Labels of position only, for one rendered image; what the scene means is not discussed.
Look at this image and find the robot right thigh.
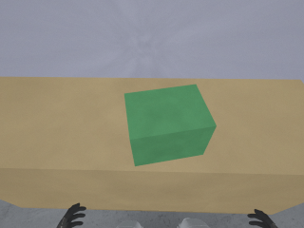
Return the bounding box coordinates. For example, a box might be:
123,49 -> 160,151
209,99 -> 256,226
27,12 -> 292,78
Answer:
177,218 -> 210,228

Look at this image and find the carton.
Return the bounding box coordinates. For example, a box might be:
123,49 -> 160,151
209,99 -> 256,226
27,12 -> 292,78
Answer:
124,84 -> 217,166

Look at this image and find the pedestal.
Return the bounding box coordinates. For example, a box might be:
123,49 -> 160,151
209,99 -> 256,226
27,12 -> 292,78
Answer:
0,76 -> 304,215

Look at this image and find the robot left hand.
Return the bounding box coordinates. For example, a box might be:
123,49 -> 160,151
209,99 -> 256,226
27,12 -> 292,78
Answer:
56,202 -> 86,228

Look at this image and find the robot right hand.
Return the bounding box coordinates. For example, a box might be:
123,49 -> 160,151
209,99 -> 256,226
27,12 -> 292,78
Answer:
247,209 -> 277,228

